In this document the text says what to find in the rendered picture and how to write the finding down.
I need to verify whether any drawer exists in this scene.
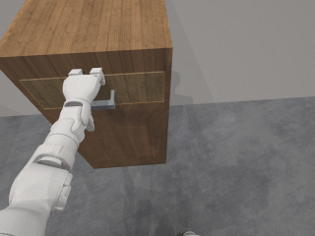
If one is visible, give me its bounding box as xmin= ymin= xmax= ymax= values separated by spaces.
xmin=20 ymin=71 xmax=163 ymax=109

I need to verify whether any robot left hand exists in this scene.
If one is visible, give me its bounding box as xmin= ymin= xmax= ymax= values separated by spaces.
xmin=62 ymin=68 xmax=105 ymax=132

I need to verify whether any robot left upper arm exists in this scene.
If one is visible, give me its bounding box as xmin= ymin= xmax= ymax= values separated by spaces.
xmin=0 ymin=162 xmax=73 ymax=236

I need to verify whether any left robot forearm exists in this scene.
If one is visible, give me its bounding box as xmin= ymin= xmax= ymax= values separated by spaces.
xmin=9 ymin=98 xmax=92 ymax=204

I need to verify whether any handle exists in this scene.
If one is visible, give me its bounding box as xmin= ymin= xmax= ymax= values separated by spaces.
xmin=91 ymin=89 xmax=115 ymax=111

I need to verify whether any cabinet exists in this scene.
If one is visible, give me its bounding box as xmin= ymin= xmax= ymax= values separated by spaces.
xmin=0 ymin=0 xmax=173 ymax=169

